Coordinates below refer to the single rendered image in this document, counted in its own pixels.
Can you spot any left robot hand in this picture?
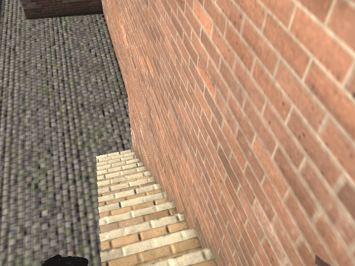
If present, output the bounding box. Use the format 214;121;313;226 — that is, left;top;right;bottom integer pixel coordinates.
41;254;88;266

